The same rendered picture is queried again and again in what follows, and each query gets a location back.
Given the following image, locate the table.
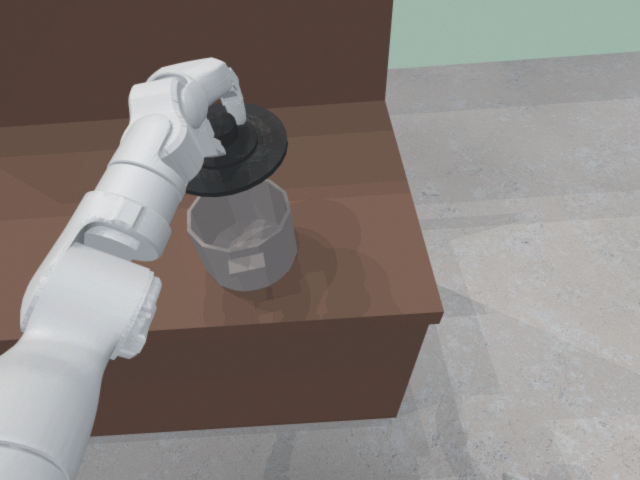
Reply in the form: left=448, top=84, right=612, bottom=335
left=0, top=0, right=444, bottom=437

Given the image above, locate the robot left forearm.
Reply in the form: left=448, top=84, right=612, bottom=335
left=20, top=70, right=208, bottom=332

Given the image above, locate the pot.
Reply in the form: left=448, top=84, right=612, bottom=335
left=187, top=179, right=297, bottom=292

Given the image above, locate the left robot hand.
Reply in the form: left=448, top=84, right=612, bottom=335
left=146, top=57, right=246, bottom=158

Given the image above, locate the knob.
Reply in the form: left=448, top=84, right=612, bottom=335
left=206, top=111, right=239, bottom=148

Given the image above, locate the lid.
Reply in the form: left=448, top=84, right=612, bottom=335
left=185, top=103, right=288, bottom=197

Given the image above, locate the left robot upper arm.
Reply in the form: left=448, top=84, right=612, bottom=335
left=0, top=242, right=162, bottom=480

